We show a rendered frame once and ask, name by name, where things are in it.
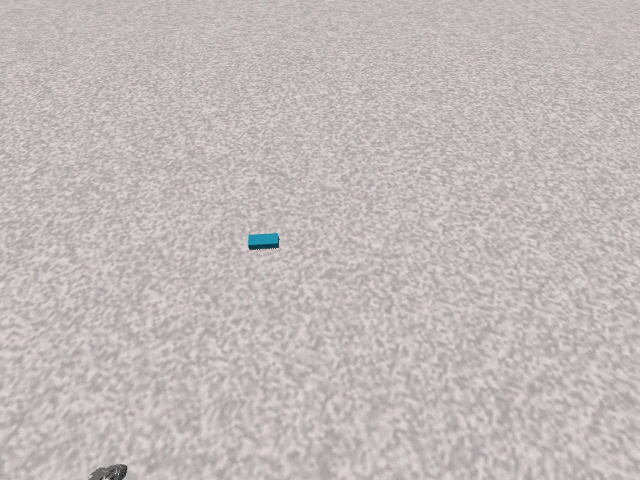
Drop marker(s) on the left robot hand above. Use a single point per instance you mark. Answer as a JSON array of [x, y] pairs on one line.
[[115, 472]]

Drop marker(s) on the small box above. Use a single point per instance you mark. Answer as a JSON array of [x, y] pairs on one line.
[[259, 241]]

